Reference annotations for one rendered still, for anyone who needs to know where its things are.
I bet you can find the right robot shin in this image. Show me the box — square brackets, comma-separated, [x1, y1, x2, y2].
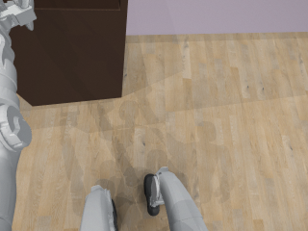
[149, 167, 168, 207]

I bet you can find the left robot shin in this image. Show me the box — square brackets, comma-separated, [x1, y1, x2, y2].
[85, 185, 116, 231]

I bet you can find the robot left upper arm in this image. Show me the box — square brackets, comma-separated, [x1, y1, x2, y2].
[0, 103, 32, 231]

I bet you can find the left robot forearm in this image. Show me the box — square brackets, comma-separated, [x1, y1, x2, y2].
[0, 25, 20, 111]

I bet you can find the robot shin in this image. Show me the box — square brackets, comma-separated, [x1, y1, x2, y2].
[149, 167, 168, 207]
[85, 185, 116, 231]

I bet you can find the left robot hand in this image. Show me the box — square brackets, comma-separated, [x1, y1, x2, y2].
[0, 0, 37, 34]

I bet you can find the drawer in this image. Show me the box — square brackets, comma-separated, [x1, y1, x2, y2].
[3, 0, 119, 10]

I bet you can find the cabinet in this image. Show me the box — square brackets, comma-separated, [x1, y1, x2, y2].
[9, 0, 128, 107]

